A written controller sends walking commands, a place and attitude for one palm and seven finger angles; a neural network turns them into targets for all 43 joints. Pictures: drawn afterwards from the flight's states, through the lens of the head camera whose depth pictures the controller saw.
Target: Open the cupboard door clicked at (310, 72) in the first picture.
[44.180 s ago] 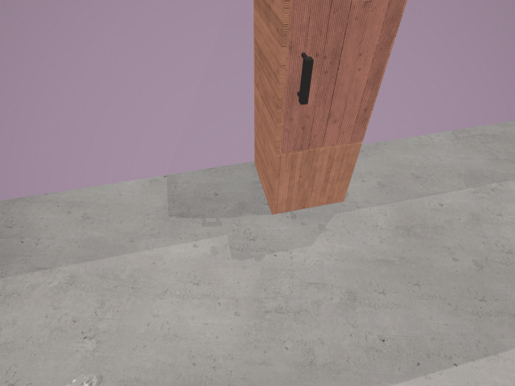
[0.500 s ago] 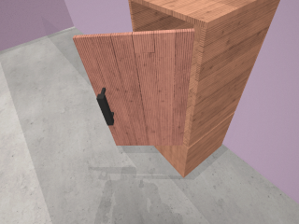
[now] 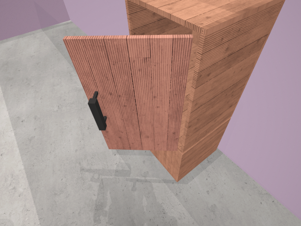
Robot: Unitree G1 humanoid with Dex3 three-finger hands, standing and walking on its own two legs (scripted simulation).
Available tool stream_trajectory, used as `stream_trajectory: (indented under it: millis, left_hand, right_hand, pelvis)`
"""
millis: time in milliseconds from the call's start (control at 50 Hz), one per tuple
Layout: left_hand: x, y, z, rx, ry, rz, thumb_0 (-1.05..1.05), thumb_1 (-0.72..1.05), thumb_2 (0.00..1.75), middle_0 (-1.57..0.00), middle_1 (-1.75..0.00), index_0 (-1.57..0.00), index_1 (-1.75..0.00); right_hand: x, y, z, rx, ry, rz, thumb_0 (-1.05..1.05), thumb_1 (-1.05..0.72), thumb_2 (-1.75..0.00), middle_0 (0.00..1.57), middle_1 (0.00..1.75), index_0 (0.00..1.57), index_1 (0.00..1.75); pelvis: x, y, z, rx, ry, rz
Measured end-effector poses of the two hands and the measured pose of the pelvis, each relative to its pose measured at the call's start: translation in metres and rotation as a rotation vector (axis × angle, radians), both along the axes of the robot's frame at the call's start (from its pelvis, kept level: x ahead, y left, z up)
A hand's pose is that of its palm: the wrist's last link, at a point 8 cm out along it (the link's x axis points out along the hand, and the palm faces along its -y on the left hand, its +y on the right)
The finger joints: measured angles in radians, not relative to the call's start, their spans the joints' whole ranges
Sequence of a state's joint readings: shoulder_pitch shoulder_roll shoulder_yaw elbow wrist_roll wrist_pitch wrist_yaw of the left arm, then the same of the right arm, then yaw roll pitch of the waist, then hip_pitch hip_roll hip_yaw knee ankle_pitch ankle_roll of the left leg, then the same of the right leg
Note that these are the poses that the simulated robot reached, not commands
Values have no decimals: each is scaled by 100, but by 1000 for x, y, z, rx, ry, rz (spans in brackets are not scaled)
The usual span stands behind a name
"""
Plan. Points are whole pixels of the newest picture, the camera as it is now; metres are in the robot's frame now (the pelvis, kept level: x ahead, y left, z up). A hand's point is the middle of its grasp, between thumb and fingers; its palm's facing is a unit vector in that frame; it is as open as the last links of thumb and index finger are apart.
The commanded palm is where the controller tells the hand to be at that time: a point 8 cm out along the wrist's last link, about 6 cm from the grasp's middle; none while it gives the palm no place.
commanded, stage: come to a stop and stand still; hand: left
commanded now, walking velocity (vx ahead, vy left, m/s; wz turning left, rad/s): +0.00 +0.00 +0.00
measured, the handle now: (99, 111) +0.50 +0.22 -0.02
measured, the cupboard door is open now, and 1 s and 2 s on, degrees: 50 50 50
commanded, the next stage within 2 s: look again from close up in 0.16 s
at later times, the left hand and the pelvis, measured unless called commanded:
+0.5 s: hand out of the picture +0.02 +0.18 -0.17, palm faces +0.03 -0.97 -0.22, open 7.4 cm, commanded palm none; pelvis +0.00 -0.01 +0.00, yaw +0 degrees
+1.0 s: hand out of the picture +0.14 +0.20 -0.07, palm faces +0.27 -0.95 -0.15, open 7.4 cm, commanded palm +0.10 +0.24 -0.07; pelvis -0.01 +0.01 -0.01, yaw +2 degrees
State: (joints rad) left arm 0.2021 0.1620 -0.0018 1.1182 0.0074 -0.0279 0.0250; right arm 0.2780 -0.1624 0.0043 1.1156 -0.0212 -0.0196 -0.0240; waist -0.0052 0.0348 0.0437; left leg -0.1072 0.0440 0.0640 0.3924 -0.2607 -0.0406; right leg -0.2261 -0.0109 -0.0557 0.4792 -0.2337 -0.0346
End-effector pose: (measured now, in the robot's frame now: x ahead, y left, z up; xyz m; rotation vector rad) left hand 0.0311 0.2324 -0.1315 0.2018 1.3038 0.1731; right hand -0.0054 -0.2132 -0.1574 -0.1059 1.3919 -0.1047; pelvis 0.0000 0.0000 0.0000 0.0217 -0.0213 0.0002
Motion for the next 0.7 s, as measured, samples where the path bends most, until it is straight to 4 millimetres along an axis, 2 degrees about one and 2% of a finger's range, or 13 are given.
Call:
stream_trajectory:
  millis: [260,460,700]
  left_hand:
    - [-9,-6,-2,-11,22,18,1,91,90,-20,-30,-20,-30]
    - [-18,-8,-4,-20,40,29,1,90,90,-20,-30,-20,-30]
    - [-21,-7,-5,-25,44,32,1,90,90,-20,-30,-20,-30]
  right_hand:
    - [10,-10,3,-18,-11,11,0,-91,-89,20,30,20,30]
    - [4,-13,6,-28,8,14,0,-91,-89,20,30,20,30]
    - [-5,-7,6,-20,32,11,0,-91,-89,20,30,20,30]
  pelvis:
    - [3,-6,1,-5,-3,3]
    - [2,-6,1,-7,-4,5]
    - [0,-5,2,-8,-2,7]
